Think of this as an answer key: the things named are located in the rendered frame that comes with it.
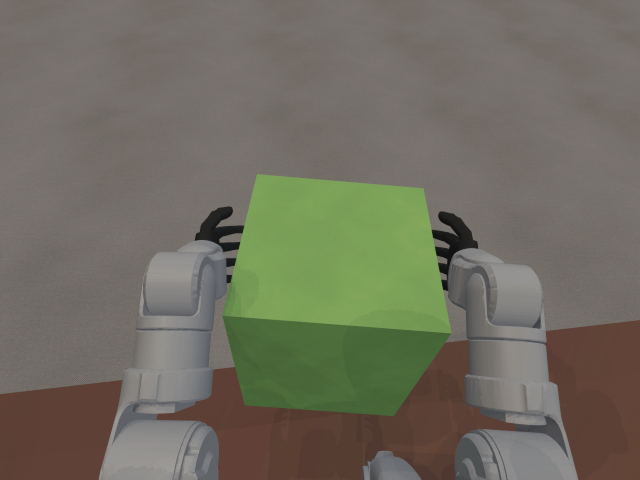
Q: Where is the robot right forearm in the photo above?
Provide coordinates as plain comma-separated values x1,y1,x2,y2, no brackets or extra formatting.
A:
447,248,578,480

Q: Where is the carton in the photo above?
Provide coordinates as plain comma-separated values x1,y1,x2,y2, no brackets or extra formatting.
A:
222,174,451,416

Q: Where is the right robot upper arm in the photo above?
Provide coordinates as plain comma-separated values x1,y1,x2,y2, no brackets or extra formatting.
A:
455,429,577,480

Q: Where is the left robot upper arm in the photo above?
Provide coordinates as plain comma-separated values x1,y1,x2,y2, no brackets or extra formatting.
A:
101,420,219,480

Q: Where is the robot right thigh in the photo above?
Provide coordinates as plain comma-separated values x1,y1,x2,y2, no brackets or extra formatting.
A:
362,456,421,480

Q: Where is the robot right shin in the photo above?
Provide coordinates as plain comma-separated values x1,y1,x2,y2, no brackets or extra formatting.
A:
374,451,394,459

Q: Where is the left robot hand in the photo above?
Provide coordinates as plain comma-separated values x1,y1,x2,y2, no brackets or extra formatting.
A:
195,206,244,283

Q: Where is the robot left forearm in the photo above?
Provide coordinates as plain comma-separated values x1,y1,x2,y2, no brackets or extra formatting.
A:
99,240,227,480

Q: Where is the right robot hand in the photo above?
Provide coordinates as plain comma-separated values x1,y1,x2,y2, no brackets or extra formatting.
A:
432,211,478,291

